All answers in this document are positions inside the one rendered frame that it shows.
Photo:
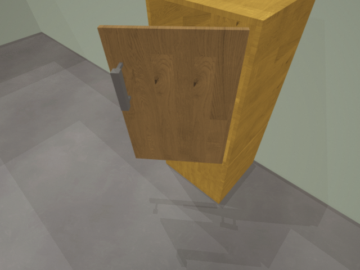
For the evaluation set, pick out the handle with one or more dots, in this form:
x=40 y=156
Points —
x=120 y=88

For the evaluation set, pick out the cupboard door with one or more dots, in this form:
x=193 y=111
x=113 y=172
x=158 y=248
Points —
x=183 y=82

